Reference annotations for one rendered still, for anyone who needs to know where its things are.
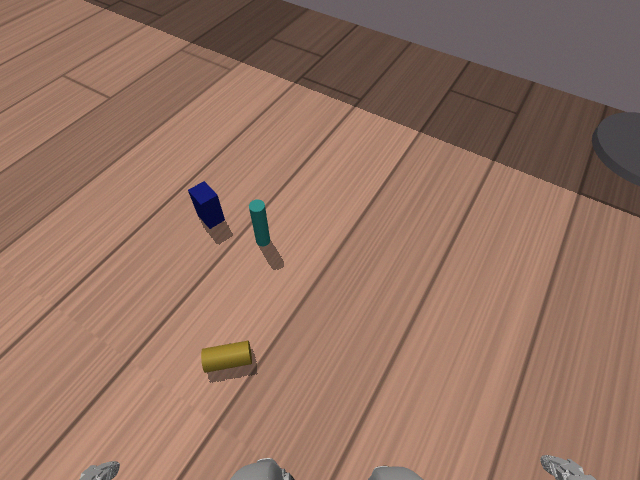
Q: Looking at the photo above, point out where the right robot hand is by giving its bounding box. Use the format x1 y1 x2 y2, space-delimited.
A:
540 455 596 480

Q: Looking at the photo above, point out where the left robot hand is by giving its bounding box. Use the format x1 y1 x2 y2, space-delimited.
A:
79 461 120 480

